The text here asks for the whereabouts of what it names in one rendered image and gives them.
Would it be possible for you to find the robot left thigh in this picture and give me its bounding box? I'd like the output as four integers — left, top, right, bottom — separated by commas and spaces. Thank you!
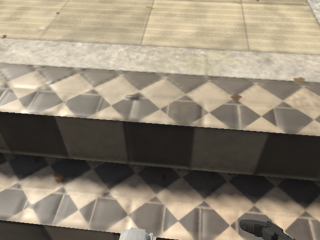
120, 227, 156, 240

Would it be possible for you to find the robot right hand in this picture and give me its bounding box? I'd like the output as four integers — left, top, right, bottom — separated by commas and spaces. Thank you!
239, 219, 296, 240

